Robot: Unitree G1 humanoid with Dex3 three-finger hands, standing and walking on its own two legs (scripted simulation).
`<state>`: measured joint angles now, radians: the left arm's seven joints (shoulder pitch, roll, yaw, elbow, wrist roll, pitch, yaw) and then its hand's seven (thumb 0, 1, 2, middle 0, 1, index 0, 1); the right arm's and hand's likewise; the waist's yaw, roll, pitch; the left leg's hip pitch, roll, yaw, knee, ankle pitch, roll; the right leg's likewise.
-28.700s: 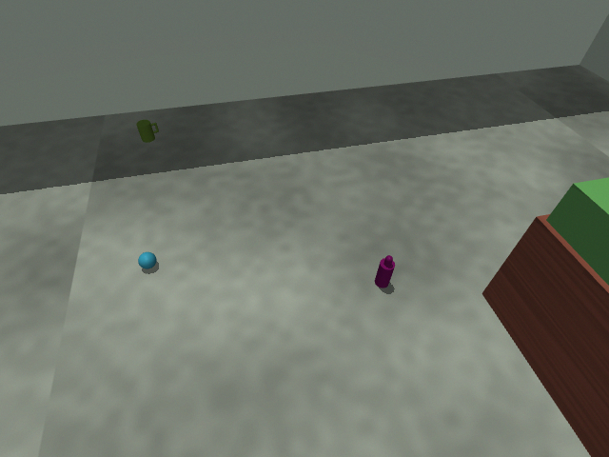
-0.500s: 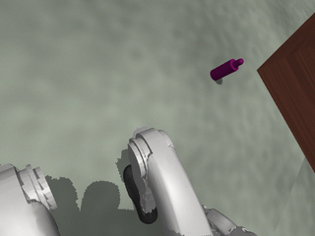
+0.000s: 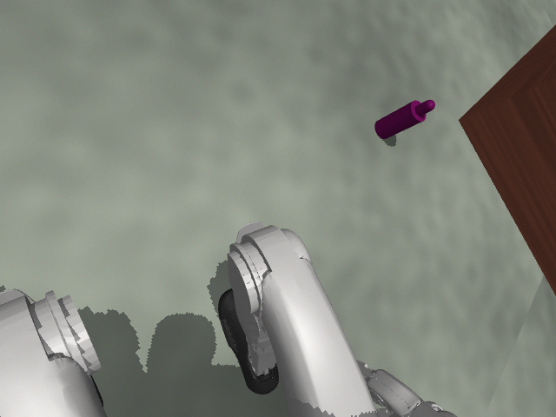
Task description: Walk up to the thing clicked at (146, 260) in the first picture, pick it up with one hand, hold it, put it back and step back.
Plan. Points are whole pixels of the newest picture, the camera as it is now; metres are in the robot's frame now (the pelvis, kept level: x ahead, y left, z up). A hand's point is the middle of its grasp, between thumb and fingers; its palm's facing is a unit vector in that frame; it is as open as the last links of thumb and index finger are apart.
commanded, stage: settle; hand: left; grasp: from above
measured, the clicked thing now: out of the picture +0.43 +0.32 -0.27
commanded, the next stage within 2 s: lift in 0.74 s
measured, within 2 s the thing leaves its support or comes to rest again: leaves its support in 0.12 s
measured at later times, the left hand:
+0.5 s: hand out of the picture +0.41 +0.33 -0.16, palm faces -0.42 -0.14 -0.90, open 9.2 cm
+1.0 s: hand out of the picture +0.40 +0.33 -0.11, palm faces -0.43 -0.14 -0.89, open 9.3 cm
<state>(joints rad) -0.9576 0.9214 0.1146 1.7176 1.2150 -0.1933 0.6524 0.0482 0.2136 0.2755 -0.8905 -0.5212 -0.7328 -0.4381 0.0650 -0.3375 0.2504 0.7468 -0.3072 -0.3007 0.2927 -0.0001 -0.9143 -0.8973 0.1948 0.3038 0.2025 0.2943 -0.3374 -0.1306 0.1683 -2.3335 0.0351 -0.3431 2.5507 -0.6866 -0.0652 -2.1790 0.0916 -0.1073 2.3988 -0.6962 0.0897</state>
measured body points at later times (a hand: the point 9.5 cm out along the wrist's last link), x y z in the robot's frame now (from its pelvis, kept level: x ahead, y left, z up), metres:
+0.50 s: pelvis +0.00 +0.00 +0.02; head +0.22 +0.10 +0.40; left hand +0.43 +0.34 -0.11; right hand +0.12 -0.25 -0.08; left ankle +0.07 +0.15 -0.27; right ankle +0.11 -0.14 -0.27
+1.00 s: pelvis -0.01 -0.01 +0.04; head +0.20 +0.07 +0.43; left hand +0.42 +0.33 -0.06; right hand +0.08 -0.28 -0.06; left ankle +0.07 +0.14 -0.27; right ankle +0.11 -0.14 -0.27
